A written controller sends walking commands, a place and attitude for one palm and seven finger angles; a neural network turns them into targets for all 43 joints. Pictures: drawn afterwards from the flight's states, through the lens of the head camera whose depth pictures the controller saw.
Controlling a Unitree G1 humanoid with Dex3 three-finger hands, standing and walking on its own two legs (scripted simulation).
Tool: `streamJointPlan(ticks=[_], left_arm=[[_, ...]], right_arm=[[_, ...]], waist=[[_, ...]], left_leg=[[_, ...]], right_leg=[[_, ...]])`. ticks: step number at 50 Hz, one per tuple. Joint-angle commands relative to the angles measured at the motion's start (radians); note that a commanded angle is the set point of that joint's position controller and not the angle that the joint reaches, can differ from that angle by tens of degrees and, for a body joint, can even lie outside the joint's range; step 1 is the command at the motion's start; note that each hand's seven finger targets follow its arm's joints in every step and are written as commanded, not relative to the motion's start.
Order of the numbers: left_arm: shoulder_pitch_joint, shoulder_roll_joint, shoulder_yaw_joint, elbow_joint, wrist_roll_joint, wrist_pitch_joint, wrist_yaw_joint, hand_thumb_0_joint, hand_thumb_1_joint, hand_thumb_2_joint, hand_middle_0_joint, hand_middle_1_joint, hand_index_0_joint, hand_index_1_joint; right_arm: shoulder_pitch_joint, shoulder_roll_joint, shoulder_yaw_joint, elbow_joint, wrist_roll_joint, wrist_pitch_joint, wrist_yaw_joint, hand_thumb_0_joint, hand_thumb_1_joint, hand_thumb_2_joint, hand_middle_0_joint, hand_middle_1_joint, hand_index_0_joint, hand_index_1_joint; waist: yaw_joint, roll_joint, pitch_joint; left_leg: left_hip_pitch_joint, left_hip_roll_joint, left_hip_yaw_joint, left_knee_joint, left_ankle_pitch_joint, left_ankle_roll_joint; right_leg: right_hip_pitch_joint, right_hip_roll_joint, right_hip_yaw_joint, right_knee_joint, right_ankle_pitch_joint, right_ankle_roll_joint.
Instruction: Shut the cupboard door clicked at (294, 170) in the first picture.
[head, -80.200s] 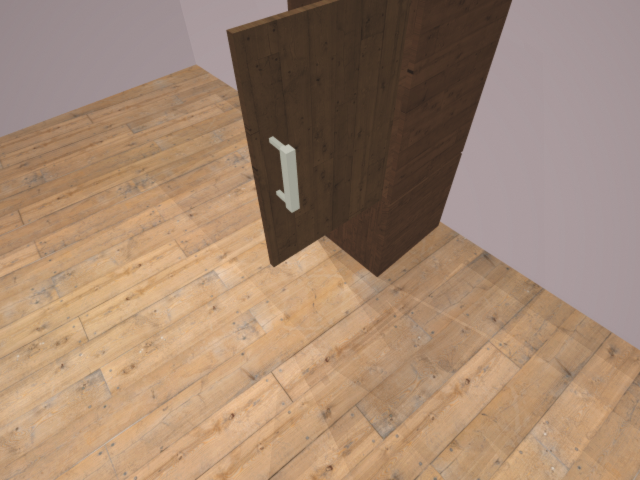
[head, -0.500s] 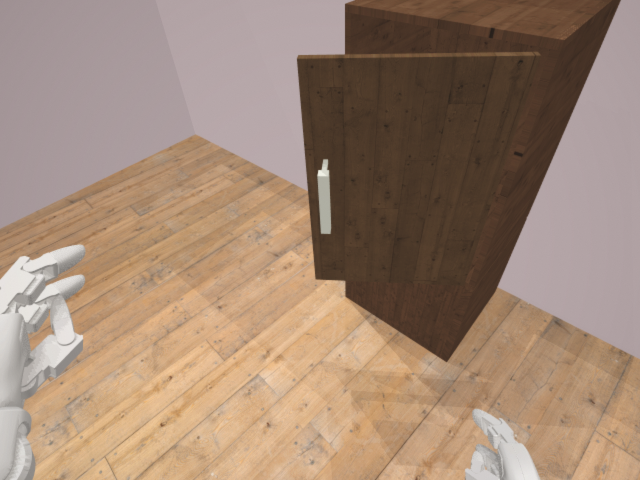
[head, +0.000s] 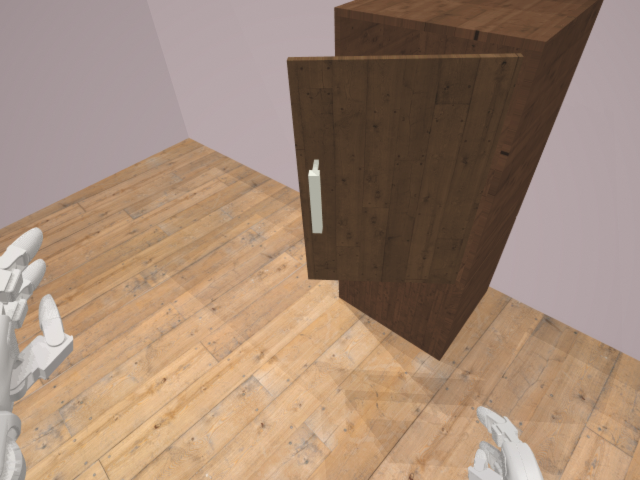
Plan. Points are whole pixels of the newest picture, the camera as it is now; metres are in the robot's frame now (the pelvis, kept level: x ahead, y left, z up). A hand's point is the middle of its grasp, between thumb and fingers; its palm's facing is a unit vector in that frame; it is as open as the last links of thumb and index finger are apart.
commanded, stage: step back with the hand held close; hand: left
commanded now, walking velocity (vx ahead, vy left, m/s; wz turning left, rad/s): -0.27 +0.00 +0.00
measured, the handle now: (316, 197) +0.69 +0.09 -0.04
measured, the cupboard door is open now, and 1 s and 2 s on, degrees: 36 36 36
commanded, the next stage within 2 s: stop stepping back and stand still in 1.34 s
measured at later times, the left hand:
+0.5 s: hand (30, 362) +0.17 +0.30 +0.16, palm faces +0.38 -0.76 -0.52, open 7.4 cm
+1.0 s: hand out of the picture +0.06 +0.30 +0.16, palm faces +0.50 -0.74 -0.45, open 7.4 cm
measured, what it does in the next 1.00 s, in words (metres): shifts its weight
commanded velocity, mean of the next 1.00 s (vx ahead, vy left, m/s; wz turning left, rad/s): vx -0.30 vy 0.00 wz -0.01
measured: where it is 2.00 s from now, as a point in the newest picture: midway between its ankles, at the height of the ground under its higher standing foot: outside the picture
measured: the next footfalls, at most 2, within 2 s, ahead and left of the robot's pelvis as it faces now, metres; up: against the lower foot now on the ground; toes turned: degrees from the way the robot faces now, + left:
right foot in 1.42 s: -0.30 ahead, -0.04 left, +0.00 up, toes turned -6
left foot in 1.56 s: -0.14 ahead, +0.13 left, +0.00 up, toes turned +1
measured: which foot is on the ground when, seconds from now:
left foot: down 0.00-1.00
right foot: down 0.00-1.00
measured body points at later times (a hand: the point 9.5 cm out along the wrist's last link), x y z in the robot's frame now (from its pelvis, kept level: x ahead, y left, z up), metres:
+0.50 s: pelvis -0.03 +0.03 -0.01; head -0.02 +0.02 +0.44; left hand +0.15 +0.33 +0.18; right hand +0.14 -0.22 -0.09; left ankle -0.01 +0.11 -0.74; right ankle -0.02 -0.09 -0.74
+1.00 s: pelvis -0.12 +0.02 -0.02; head -0.11 +0.04 +0.43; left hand +0.03 +0.33 +0.19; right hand +0.06 -0.20 -0.10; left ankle -0.01 +0.11 -0.74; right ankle -0.06 -0.10 -0.74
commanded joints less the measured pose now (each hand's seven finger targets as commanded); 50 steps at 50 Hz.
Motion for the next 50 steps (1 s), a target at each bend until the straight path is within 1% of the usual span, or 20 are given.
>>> streamJointPlan(ticks=[1, 3, 6, 11, 13, 15, 19, 24, 29, 30, 31, 34, 35, 36, 38, 40, 41, 43, 47, 50], left_arm=[[-0.145, 0.261, 0.189, -0.203, 0.005, -0.081, 0.015, 0.000, 0.900, 0.900, -0.200, -0.300, -0.200, -0.300], [-0.057, 0.191, 0.126, -0.157, 0.009, -0.098, 0.012, 0.000, 0.900, 0.900, -0.200, -0.300, -0.200, -0.300], [-0.024, 0.213, 0.142, -0.211, 0.011, -0.120, 0.023, 0.000, 0.900, 0.900, -0.200, -0.300, -0.200, -0.300], [0.043, 0.259, 0.198, -0.301, 0.003, -0.122, 0.040, 0.000, 0.900, 0.900, -0.200, -0.300, -0.200, -0.300], [0.057, 0.267, 0.212, -0.308, 0.000, -0.114, 0.043, 0.000, 0.900, 0.900, -0.200, -0.300, -0.200, -0.300], [0.082, 0.278, 0.232, -0.279, -0.001, -0.105, 0.045, 0.000, 0.900, 0.900, -0.200, -0.300, -0.200, -0.300], [0.123, 0.250, 0.214, -0.246, -0.004, -0.099, 0.047, 0.000, 0.900, 0.900, -0.200, -0.300, -0.200, -0.300], [0.122, 0.243, 0.205, -0.255, 0.003, -0.105, 0.050, 0.000, 0.900, 0.900, -0.200, -0.300, -0.200, -0.300], [0.055, 0.243, 0.204, -0.297, 0.025, -0.129, 0.056, 0.000, 0.900, 0.900, -0.200, -0.300, -0.200, -0.300], [0.026, 0.270, 0.229, -0.317, 0.034, -0.137, 0.057, 0.000, 0.900, 0.900, -0.200, -0.300, -0.200, -0.300], [0.015, 0.242, 0.204, -0.322, 0.037, -0.144, 0.057, 0.000, 0.900, 0.900, -0.200, -0.300, -0.200, -0.300], [-0.036, 0.233, 0.204, -0.345, 0.054, -0.165, 0.061, 0.000, 0.900, 0.900, -0.200, -0.300, -0.200, -0.300], [-0.053, 0.260, 0.231, -0.357, 0.063, -0.172, 0.060, 0.000, 0.900, 0.900, -0.200, -0.300, -0.200, -0.300], [-0.061, 0.226, 0.204, -0.355, 0.063, -0.176, 0.058, 0.000, 0.900, 0.900, -0.200, -0.300, -0.200, -0.300], [-0.052, 0.229, 0.217, -0.346, 0.067, -0.184, 0.058, 0.000, 0.900, 0.900, -0.200, -0.300, -0.200, -0.300], [-0.008, 0.252, 0.252, -0.318, 0.067, -0.191, 0.053, 0.000, 0.900, 0.900, -0.200, -0.300, -0.200, -0.300], [0.007, 0.220, 0.221, -0.322, 0.055, -0.198, 0.049, 0.000, 0.900, 0.900, -0.200, -0.300, -0.200, -0.300], [0.037, 0.231, 0.234, -0.332, 0.043, -0.211, 0.049, 0.000, 0.900, 0.900, -0.200, -0.300, -0.200, -0.300], [0.020, 0.247, 0.217, -0.350, 0.032, -0.212, 0.054, 0.000, 0.900, 0.900, -0.200, -0.300, -0.200, -0.300], [-0.020, 0.276, 0.220, -0.342, 0.028, -0.204, 0.071, 0.000, 0.900, 0.900, -0.200, -0.300, -0.200, -0.300]], right_arm=[[-0.126, -0.149, -0.063, -0.192, 0.009, -0.024, -0.010, 0.000, -0.900, -0.900, 0.200, 0.300, 0.200, 0.300], [-0.123, -0.128, -0.060, -0.177, 0.003, -0.006, -0.007, 0.000, -0.900, -0.900, 0.200, 0.300, 0.200, 0.300], [-0.119, -0.123, -0.062, -0.182, 0.006, 0.007, -0.010, 0.000, -0.900, -0.900, 0.200, 0.300, 0.200, 0.300], [-0.122, -0.137, -0.070, -0.217, 0.006, 0.039, -0.029, 0.000, -0.900, -0.900, 0.200, 0.300, 0.200, 0.300], [-0.115, -0.142, -0.074, -0.232, 0.006, 0.057, -0.033, 0.000, -0.900, -0.900, 0.200, 0.300, 0.200, 0.300], [-0.110, -0.146, -0.079, -0.234, 0.005, 0.070, -0.035, 0.000, -0.900, -0.900, 0.200, 0.300, 0.200, 0.300], [-0.097, -0.147, -0.081, -0.240, 0.010, 0.082, -0.034, 0.000, -0.900, -0.900, 0.200, 0.300, 0.200, 0.300], [-0.100, -0.153, -0.075, -0.243, 0.009, 0.075, -0.035, 0.000, -0.900, -0.900, 0.200, 0.300, 0.200, 0.300], [-0.101, -0.156, -0.067, -0.249, 0.007, 0.051, -0.039, 0.000, -0.900, -0.900, 0.200, 0.300, 0.200, 0.300], [-0.104, -0.164, -0.068, -0.248, 0.003, 0.044, -0.040, 0.000, -0.900, -0.900, 0.200, 0.300, 0.200, 0.300], [-0.100, -0.154, -0.063, -0.251, 0.004, 0.036, -0.041, 0.000, -0.900, -0.900, 0.200, 0.300, 0.200, 0.300], [-0.085, -0.165, -0.067, -0.245, -0.002, 0.011, -0.040, 0.000, -0.900, -0.900, 0.200, 0.300, 0.200, 0.300], [-0.091, -0.171, -0.070, -0.241, -0.009, 0.002, -0.040, 0.000, -0.900, -0.900, 0.200, 0.300, 0.200, 0.300], [-0.081, -0.160, -0.068, -0.241, -0.008, -0.004, -0.038, 0.000, -0.900, -0.900, 0.200, 0.300, 0.200, 0.300], [-0.075, -0.161, -0.075, -0.239, -0.009, -0.016, -0.033, 0.000, -0.900, -0.900, 0.200, 0.300, 0.200, 0.300], [-0.069, -0.165, -0.081, -0.234, -0.011, -0.024, -0.025, 0.000, -0.900, -0.900, 0.200, 0.300, 0.200, 0.300], [-0.068, -0.149, -0.076, -0.236, -0.006, -0.025, -0.021, 0.000, -0.900, -0.900, 0.200, 0.300, 0.200, 0.300], [-0.063, -0.150, -0.079, -0.224, -0.004, -0.034, -0.012, 0.000, -0.900, -0.900, 0.200, 0.300, 0.200, 0.300], [-0.070, -0.127, -0.078, -0.200, -0.008, -0.031, -0.001, 0.000, -0.900, -0.900, 0.200, 0.300, 0.200, 0.300], [-0.067, -0.124, -0.078, -0.175, -0.013, -0.023, -0.004, 0.000, -0.900, -0.900, 0.200, 0.300, 0.200, 0.300]], waist=[[-0.028, -0.032, 0.032], [-0.035, -0.074, -0.008], [-0.038, -0.062, -0.082], [-0.036, 0.014, -0.194], [-0.035, 0.008, -0.214], [-0.035, -0.009, -0.210], [-0.042, -0.047, -0.187], [-0.044, -0.029, -0.141], [-0.049, 0.017, -0.080], [-0.046, 0.031, -0.070], [-0.051, 0.036, -0.055], [-0.050, 0.109, -0.038], [-0.043, 0.138, -0.042], [-0.046, 0.130, -0.035], [-0.046, 0.145, -0.041], [-0.044, 0.092, -0.046], [-0.052, 0.050, -0.043], [-0.056, -0.012, -0.083], [-0.061, -0.127, -0.075], [-0.071, -0.140, -0.068]], left_leg=[[-0.094, 0.046, -0.045, -0.004, 0.083, 0.025], [-0.082, 0.032, -0.048, 0.065, 0.062, 0.025], [-0.094, 0.034, -0.053, 0.087, 0.112, 0.017], [-0.065, 0.080, -0.080, 0.039, 0.474, 0.013], [-0.080, 0.092, -0.081, 0.051, 0.559, 0.010], [-0.117, 0.098, -0.087, 0.050, 0.547, 0.007], [-0.179, 0.113, -0.093, 0.029, 0.422, 0.014], [-0.330, 0.125, -0.124, -0.023, 0.173, 0.037], [-0.543, 0.130, -0.154, -0.087, -0.212, 0.071], [-0.592, 0.131, -0.168, -0.107, -0.303, 0.077], [-0.630, 0.135, -0.176, -0.120, -0.363, 0.083], [-0.719, 0.173, -0.218, -0.182, -0.478, 0.100], [-0.756, 0.194, -0.237, -0.209, -0.518, 0.107], [-0.763, 0.204, -0.249, -0.216, -0.514, 0.106], [-0.767, 0.210, -0.252, -0.200, -0.521, 0.110], [-0.743, 0.199, -0.242, -0.159, -0.505, 0.106], [-0.689, 0.172, -0.215, -0.116, -0.435, 0.091], [-0.572, 0.124, -0.157, -0.018, -0.344, 0.063], [-0.382, 0.051, -0.080, 0.161, -0.242, 0.008], [-0.261, 0.024, -0.060, 0.193, -0.139, -0.011]], right_leg=[[-0.129, -0.092, 0.143, -0.138, 0.127, 0.021], [-0.160, -0.156, 0.191, -0.153, 0.111, -0.007], [-0.126, -0.187, 0.176, -0.091, 0.204, -0.028], [-0.040, -0.102, 0.086, 0.081, 0.470, 0.017], [-0.020, -0.086, 0.083, 0.118, 0.515, 0.023], [-0.012, -0.088, 0.087, 0.127, 0.512, 0.022], [-0.034, -0.083, 0.095, 0.132, 0.420, 0.027], [-0.009, -0.069, 0.103, 0.141, 0.296, 0.035], [0.067, -0.051, 0.122, 0.167, 0.165, 0.042], [0.090, -0.044, 0.120, 0.178, 0.131, 0.044], [0.096, -0.041, 0.117, 0.192, 0.097, 0.044], [0.143, 0.001, 0.088, 0.281, 0.063, 0.053], [0.176, 0.017, 0.076, 0.316, 0.053, 0.058], [0.176, 0.023, 0.066, 0.342, 0.060, 0.058], [0.176, 0.038, 0.078, 0.364, 0.065, 0.056], [0.154, 0.038, 0.105, 0.336, 0.079, 0.047], [0.093, 0.018, 0.126, 0.292, 0.116, 0.033], [-0.008, -0.027, 0.212, 0.207, 0.142, 0.010], [-0.268, -0.153, 0.363, -0.001, -0.060, -0.045], [-0.390, -0.171, 0.340, -0.063, -0.075, -0.047]])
